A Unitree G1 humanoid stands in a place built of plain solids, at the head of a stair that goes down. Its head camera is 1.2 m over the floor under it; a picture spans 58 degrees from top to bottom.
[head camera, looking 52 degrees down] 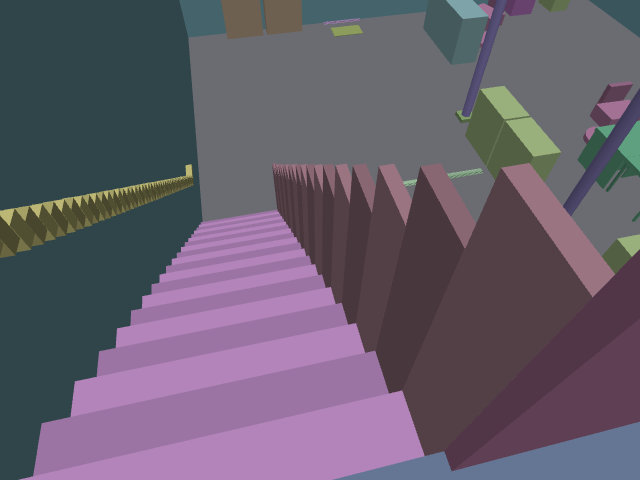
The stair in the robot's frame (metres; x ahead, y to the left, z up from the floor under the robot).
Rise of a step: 0.20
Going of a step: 0.23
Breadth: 1.23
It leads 13 degrees to the left of straight ahead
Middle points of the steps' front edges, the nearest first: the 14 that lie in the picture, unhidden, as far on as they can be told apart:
0.34 0.33 -0.20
0.57 0.38 -0.40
0.79 0.43 -0.60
1.01 0.48 -0.80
1.23 0.53 -1.00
1.46 0.58 -1.20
1.68 0.63 -1.40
1.90 0.68 -1.61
2.12 0.73 -1.81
2.35 0.78 -2.01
2.57 0.84 -2.21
2.79 0.89 -2.41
3.01 0.94 -2.61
3.24 0.99 -2.81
